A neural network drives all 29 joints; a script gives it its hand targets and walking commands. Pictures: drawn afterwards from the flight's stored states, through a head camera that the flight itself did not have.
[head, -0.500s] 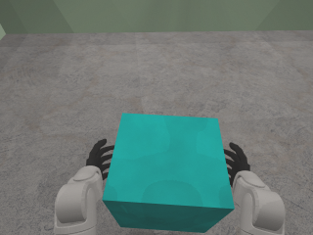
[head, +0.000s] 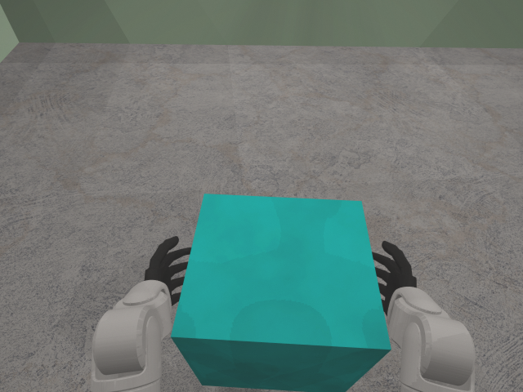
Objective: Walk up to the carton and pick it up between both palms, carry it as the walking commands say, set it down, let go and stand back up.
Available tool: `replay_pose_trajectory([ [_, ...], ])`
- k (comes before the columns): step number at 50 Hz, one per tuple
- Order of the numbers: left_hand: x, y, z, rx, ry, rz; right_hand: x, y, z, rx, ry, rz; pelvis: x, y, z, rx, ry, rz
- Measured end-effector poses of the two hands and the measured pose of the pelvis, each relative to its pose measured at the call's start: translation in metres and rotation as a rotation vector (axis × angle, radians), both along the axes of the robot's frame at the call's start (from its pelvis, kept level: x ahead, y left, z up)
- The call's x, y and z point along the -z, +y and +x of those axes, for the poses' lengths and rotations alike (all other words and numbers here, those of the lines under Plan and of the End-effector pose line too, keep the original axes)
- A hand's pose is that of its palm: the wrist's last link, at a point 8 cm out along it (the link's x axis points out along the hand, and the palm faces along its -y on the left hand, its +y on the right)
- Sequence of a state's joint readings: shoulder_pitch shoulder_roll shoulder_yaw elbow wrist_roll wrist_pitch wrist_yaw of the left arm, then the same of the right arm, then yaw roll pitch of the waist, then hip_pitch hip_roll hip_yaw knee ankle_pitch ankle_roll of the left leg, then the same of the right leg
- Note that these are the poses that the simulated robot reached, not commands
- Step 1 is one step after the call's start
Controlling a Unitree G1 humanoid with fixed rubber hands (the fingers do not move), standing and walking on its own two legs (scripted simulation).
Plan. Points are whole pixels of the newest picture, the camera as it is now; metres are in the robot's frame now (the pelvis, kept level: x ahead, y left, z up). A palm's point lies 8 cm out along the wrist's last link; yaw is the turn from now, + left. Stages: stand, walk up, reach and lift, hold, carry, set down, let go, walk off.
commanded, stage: carry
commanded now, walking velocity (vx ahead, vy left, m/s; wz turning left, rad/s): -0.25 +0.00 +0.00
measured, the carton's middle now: (277, 298) +0.28 -0.01 -0.01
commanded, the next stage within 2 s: none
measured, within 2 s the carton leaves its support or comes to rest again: neither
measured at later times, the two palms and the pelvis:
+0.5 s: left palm out of the picture +0.09 +0.16 +0.06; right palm out of the picture +0.08 -0.16 +0.08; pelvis -0.17 +0.00 +0.00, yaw +0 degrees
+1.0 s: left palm out of the picture -0.06 +0.14 +0.08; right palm out of the picture -0.08 -0.18 +0.08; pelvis -0.33 +0.00 +0.00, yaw -2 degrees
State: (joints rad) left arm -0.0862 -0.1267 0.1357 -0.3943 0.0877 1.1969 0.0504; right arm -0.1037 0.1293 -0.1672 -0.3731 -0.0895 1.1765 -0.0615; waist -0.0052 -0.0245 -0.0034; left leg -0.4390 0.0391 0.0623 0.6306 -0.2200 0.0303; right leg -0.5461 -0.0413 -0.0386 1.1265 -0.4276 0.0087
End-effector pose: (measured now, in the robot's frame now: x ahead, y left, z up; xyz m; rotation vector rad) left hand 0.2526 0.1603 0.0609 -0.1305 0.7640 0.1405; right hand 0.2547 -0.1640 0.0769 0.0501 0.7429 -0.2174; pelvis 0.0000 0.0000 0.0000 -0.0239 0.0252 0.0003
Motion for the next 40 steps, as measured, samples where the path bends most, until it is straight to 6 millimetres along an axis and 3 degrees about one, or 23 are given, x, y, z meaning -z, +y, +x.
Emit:
replay_pose_trajectory([
  [7, -0.005, -0.024, -0.04, 0.026, -0.032, 0.036, 0.009, -0.024, -0.051, 0.025, -0.032, 0.034, 0.008, -0.015, -0.049, 0.027, 0.018, 0.02],
  [11, -0.013, -0.033, -0.07, 0.039, -0.006, 0.057, 0.007, -0.033, -0.084, 0.039, -0.007, 0.058, -0.001, -0.02, -0.076, 0.031, -0.011, 0.031],
  [18, -0.027, -0.023, -0.107, 0.031, -0.047, 0.056, -0.007, -0.023, -0.119, 0.03, -0.048, 0.05, -0.006, -0.012, -0.116, 0.019, 0.039, 0.03],
  [22, -0.013, -0.007, -0.136, 0.02, -0.057, 0.027, -0.003, -0.007, -0.146, 0.018, -0.057, 0.019, 0.006, -0.001, -0.145, 0.01, 0.033, 0.01],
  [27, 0.001, 0.001, -0.184, 0.009, 0.007, 0.0, 0.0, 0.001, -0.186, 0.011, 0.005, 0.004, 0.0, 0.004, -0.182, 0.009, -0.019, -0.002],
  [32, -0.002, -0.004, -0.211, 0.014, -0.008, 0.004, 0.0, -0.004, -0.217, 0.015, -0.007, 0.003, 0.0, 0.0, -0.215, 0.016, 0.007, 0.001],
  [37, -0.006, -0.024, -0.239, 0.035, -0.035, 0.034, 0.008, -0.024, -0.254, 0.035, -0.034, 0.032, 0.007, -0.012, -0.25, 0.037, 0.017, 0.02],
  [40, -0.011, -0.032, -0.261, 0.049, -0.014, 0.053, 0.009, -0.032, -0.28, 0.05, -0.014, 0.054, 0.002, -0.017, -0.271, 0.044, -0.009, 0.023],
])
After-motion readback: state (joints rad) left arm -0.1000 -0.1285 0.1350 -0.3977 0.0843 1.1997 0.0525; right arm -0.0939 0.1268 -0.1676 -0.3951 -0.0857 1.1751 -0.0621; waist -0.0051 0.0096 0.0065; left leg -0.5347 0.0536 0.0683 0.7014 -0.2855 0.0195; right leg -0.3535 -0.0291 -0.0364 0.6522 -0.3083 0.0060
